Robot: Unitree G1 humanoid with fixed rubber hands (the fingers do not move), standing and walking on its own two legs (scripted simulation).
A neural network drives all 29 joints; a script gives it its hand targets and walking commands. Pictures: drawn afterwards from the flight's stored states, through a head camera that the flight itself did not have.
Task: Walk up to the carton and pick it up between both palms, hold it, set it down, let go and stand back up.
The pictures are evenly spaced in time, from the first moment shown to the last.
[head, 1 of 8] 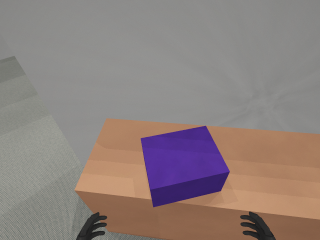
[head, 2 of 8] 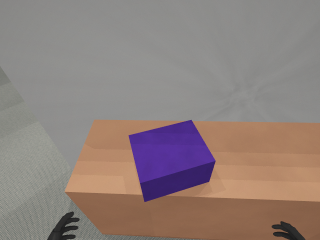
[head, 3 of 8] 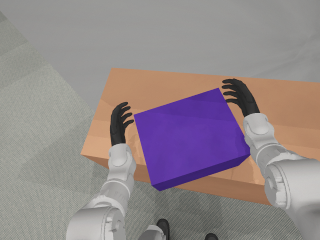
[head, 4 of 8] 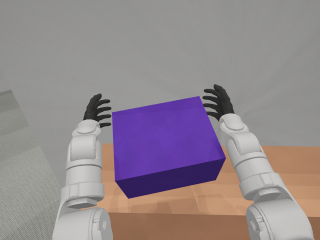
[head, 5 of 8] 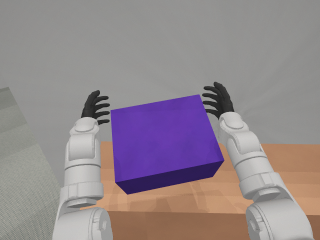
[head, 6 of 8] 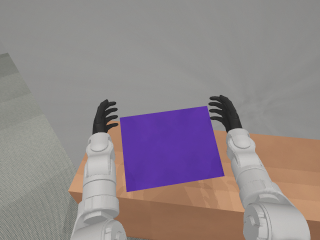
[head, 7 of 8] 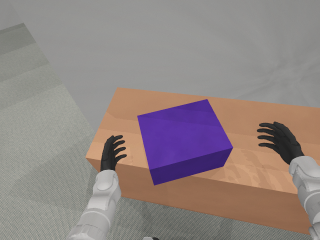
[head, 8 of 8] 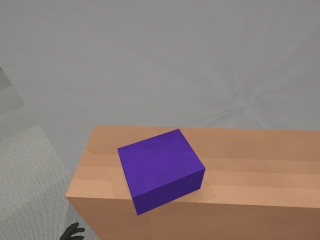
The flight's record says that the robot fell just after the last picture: no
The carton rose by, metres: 0.27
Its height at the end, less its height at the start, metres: +0.00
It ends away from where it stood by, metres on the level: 0.04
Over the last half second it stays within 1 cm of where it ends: yes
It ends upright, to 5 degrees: yes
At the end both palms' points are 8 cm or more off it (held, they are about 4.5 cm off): yes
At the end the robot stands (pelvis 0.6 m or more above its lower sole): yes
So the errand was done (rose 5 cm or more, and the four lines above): yes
